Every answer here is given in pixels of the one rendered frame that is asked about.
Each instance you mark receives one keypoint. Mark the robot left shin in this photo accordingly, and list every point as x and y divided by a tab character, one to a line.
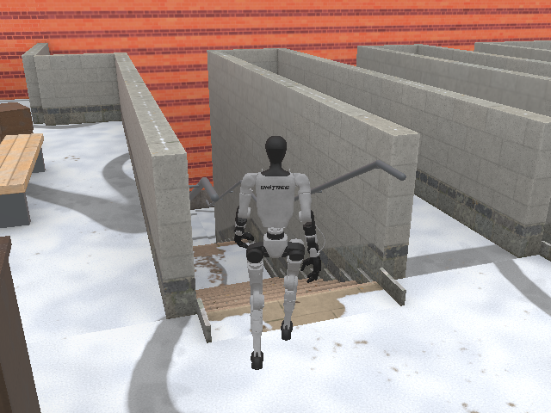
256	327

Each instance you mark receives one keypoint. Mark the left robot upper arm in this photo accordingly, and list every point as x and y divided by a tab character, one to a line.
248	182

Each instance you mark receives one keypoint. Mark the robot right forearm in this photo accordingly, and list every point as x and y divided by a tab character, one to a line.
311	237

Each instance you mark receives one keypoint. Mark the robot left thigh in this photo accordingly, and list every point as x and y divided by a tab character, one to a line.
254	255

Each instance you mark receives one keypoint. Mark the robot left forearm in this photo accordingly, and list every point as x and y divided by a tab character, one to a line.
239	224

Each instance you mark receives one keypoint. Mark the robot left hand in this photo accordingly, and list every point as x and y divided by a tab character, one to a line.
247	236

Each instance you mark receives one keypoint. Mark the right robot upper arm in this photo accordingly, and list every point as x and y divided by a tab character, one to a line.
302	182

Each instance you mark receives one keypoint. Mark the robot right hand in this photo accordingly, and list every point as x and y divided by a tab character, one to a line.
316	262

